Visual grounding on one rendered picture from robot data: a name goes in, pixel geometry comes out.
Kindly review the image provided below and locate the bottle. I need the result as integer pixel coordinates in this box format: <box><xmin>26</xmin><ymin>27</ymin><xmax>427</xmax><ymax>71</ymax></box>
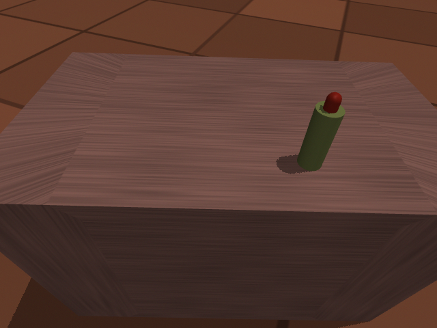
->
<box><xmin>297</xmin><ymin>92</ymin><xmax>346</xmax><ymax>171</ymax></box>

